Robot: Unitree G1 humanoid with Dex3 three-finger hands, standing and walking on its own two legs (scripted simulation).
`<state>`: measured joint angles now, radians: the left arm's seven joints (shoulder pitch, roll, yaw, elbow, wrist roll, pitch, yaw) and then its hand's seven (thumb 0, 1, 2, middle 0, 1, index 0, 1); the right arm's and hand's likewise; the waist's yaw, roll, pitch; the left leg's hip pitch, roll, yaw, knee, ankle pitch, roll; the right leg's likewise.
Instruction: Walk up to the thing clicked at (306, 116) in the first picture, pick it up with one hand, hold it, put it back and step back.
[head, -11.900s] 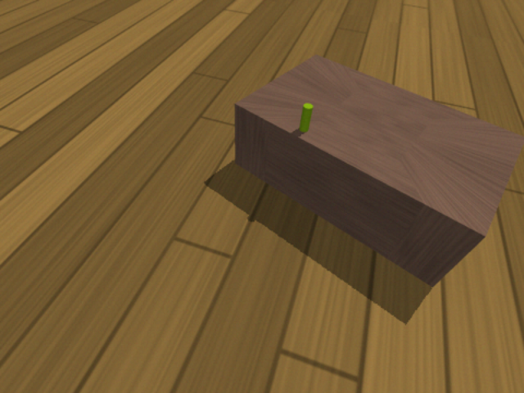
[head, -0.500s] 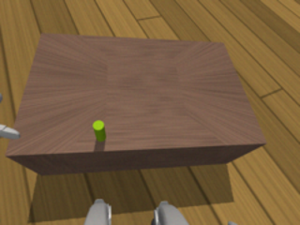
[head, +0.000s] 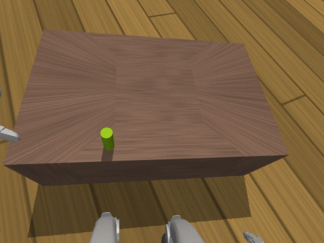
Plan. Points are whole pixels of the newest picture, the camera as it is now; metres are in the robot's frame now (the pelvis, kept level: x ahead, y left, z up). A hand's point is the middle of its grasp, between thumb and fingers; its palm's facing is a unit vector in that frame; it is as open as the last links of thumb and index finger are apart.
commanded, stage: go down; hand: left
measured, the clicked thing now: (107, 139) +0.46 +0.13 -0.25
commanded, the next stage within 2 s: approach in 1.80 s
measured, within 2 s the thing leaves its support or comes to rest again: neither
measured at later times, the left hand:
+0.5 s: hand (4, 103) +0.42 +0.32 +0.04, palm faces +0.06 -1.00 -0.05, open 17.0 cm
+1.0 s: hand (5, 97) +0.44 +0.32 +0.04, palm faces +0.04 -1.00 -0.03, open 16.8 cm
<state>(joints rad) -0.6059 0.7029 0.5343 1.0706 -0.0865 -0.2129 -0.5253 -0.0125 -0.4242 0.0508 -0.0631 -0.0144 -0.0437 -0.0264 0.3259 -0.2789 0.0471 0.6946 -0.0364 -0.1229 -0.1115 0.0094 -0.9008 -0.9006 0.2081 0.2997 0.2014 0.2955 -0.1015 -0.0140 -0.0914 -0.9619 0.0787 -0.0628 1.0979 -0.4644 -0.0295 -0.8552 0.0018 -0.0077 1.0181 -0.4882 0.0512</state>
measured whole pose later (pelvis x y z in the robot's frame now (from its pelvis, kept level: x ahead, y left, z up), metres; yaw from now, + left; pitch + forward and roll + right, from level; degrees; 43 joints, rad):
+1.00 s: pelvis +0.00 +0.00 -0.01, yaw +0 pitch +21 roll -5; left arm -0.68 0.74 0.56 1.10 -0.11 -0.25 -0.56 -0.01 -0.36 0.07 -0.05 -0.03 -0.03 -0.04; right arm 0.35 -0.28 0.07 0.69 -0.04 -0.10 -0.09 0.01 -0.90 -0.90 0.21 0.30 0.20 0.30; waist -0.13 0.00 -0.11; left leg -1.03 0.08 -0.07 1.15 -0.49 -0.03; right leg -0.92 0.01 -0.01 1.05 -0.50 0.06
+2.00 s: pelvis +0.00 +0.00 -0.02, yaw +0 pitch +22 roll -5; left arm -0.70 0.77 0.59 1.12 -0.18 -0.33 -0.64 -0.01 -0.34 0.06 -0.04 -0.04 -0.04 -0.04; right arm 0.32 -0.28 0.08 0.70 -0.03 -0.11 -0.10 0.01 -0.88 -0.89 0.21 0.30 0.20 0.30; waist -0.13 -0.01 -0.10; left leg -1.09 0.08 -0.08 1.19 -0.49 -0.03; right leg -0.97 0.01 -0.02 1.10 -0.52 0.05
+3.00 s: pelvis -0.07 -0.02 -0.24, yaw -3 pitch +33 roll -4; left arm -0.88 0.46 0.43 1.07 -0.07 -0.49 -0.26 -0.02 -0.60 0.02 -0.05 -0.09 -0.07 -0.07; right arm 0.21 -0.26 0.05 0.67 -0.09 0.01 0.05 0.01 -0.91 -0.90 0.20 0.30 0.20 0.30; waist -0.16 0.02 -0.16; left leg -1.95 0.06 -0.14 1.97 -0.61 -0.06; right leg -1.86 0.03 0.01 1.97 -0.69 0.05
